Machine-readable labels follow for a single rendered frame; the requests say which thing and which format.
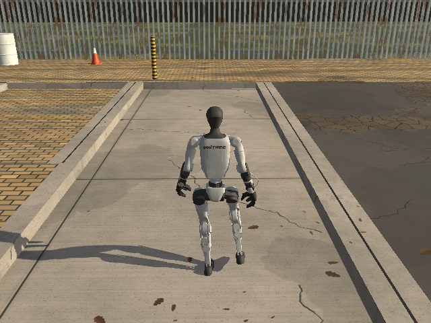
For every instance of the robot right upper arm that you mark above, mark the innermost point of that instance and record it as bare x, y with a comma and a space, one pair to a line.
239, 153

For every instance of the robot left hand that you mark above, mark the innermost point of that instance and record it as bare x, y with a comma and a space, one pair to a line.
179, 188

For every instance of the left robot shin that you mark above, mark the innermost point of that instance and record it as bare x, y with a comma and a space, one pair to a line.
206, 246

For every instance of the robot head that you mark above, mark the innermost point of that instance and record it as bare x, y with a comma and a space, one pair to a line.
214, 117

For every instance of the robot left upper arm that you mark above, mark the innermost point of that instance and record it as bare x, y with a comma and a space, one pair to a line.
190, 153

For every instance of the right robot forearm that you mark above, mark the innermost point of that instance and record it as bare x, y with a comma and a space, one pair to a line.
247, 180

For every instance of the left robot forearm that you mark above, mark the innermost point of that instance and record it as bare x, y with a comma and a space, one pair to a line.
183, 177

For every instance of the robot right hand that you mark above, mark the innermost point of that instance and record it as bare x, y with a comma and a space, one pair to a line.
252, 197

